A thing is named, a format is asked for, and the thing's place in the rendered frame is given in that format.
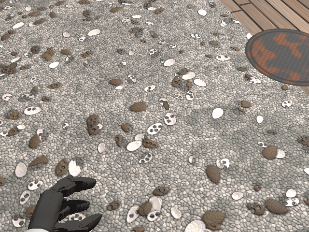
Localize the left robot hand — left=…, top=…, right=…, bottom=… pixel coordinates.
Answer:
left=27, top=175, right=102, bottom=232

